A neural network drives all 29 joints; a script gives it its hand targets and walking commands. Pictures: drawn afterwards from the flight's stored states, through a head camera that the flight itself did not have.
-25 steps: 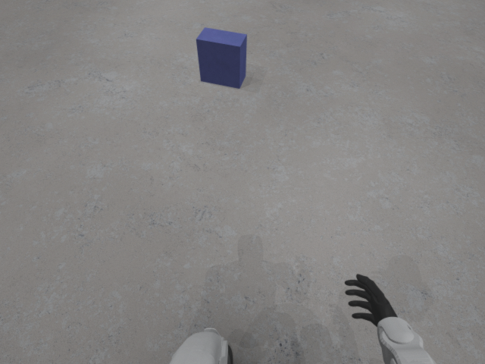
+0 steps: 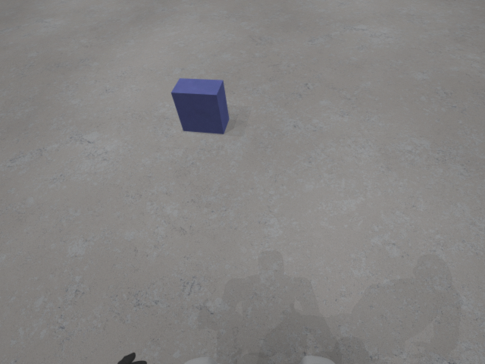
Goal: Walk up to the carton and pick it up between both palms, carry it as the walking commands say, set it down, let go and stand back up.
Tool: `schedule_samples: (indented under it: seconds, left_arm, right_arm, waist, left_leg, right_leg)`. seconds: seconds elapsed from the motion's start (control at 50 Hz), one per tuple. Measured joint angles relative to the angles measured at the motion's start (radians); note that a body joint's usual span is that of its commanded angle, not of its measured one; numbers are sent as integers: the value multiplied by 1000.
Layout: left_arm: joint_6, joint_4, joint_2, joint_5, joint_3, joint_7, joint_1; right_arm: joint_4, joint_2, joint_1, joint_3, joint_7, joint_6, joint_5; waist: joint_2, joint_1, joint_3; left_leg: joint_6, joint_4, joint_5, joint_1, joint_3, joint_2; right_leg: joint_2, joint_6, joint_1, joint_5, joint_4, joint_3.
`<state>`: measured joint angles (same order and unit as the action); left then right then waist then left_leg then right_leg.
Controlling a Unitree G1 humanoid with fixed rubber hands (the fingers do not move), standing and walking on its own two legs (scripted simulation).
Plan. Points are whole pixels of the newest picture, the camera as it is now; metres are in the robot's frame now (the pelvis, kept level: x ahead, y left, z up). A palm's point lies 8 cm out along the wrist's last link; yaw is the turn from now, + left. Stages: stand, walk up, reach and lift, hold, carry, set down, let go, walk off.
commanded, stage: walk up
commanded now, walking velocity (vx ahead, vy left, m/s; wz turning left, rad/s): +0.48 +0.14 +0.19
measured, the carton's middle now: (202, 106) +1.58 +0.21 -0.62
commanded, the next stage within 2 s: none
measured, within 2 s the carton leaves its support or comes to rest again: neither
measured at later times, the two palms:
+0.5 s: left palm out of the picture +0.16 +0.31 -0.16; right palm (300, 242) +0.36 -0.13 -0.13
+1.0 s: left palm (107, 244) +0.40 +0.31 -0.11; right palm (298, 185) +0.52 -0.15 -0.13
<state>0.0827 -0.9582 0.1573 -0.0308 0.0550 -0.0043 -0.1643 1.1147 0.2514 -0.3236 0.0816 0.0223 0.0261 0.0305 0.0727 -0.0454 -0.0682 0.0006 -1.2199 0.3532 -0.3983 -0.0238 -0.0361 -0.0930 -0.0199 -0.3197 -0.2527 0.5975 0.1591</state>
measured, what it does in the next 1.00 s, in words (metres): walks ahead: left foot, then right foot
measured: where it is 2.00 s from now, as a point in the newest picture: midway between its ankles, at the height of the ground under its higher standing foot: (219, 211)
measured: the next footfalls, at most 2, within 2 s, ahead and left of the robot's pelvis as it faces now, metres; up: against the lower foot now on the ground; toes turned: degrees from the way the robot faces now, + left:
left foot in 0.36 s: +0.32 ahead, +0.21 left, +0.00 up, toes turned +11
right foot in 0.72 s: +0.44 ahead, -0.04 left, +0.00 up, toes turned -7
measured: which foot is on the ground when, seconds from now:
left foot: up 0.00-0.34, down 0.36-0.74, up 0.76-1.00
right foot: down 0.00-0.36, up 0.38-0.70, down 0.72-1.00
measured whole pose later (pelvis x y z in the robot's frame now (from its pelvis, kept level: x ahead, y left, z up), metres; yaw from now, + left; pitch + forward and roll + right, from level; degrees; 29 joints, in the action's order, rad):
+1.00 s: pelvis +0.43 +0.07 +0.02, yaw +3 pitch -1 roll +1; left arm 0.08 -1.07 0.15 -0.03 0.06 -0.01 -0.36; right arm 1.01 0.22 -0.17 0.05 0.05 0.02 0.03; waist 0.06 0.02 -0.02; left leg -0.04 -0.81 0.21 -0.47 -0.07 -0.12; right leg -0.07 0.00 -0.08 -0.26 0.37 0.17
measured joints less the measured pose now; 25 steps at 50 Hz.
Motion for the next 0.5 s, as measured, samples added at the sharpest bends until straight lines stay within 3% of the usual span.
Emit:
schedule_samples:
  seconds: [0.12, 0.22, 0.32, 0.36, 0.38, 0.42, 0.46, 0.5]
  left_arm:
    - [0, -77, -18, 2, 1, 10, -170]
    - [-12, -119, -10, -2, 18, 19, -277]
    - [-24, -144, 10, 0, 31, 9, -334]
    - [-29, -152, 17, 5, 31, 0, -355]
    - [-32, -157, 20, 7, 28, -5, -357]
    - [-41, -158, 31, 9, 22, -11, -316]
    - [-38, -147, 42, 14, 21, -13, -259]
    - [-28, -125, 53, 12, 20, -12, -199]
  right_arm:
    - [-75, 4, 136, -3, 33, -40, 6]
    - [-130, 1, 239, -18, 58, -47, -1]
    - [-166, -15, 306, -29, 67, -29, -4]
    - [-180, -27, 316, -32, 58, -10, 2]
    - [-184, -37, 322, -28, 48, 7, 7]
    - [-186, -63, 316, -26, 21, 36, 6]
    - [-172, -89, 278, -33, 3, 48, 0]
    - [-145, -114, 229, -39, -5, 51, 0]
  waist:
    - [2, 52, 29]
    - [-1, 101, 35]
    - [-14, 150, 35]
    - [-32, 163, 44]
    - [-48, 161, 42]
    - [-88, 157, 26]
    - [-116, 147, 23]
    - [-141, 120, 19]
  left_leg:
    - [-29, 99, -145, -152, -10, -54]
    - [-40, 379, -219, -172, -9, -79]
    - [-24, 621, -216, -96, -54, -77]
    - [-10, 677, -164, -31, -84, -64]
    - [0, 675, -228, -27, -90, -52]
    - [9, 568, -188, -61, -104, -35]
    - [11, 547, -128, -45, -112, -26]
    - [3, 577, -115, -1, -115, -14]
  right_leg:
    - [-14, 20, 140, -11, -129, 9]
    - [-30, 55, 247, -36, -204, 29]
    - [-47, 108, 343, -94, -232, 56]
    - [-67, 125, 336, -164, -153, 47]
    - [-88, 112, 302, -220, -52, 29]
    - [-88, 60, 170, -267, 256, -71]
    - [-53, 31, 37, -217, 507, -128]
    - [-40, 24, -63, -140, 618, -125]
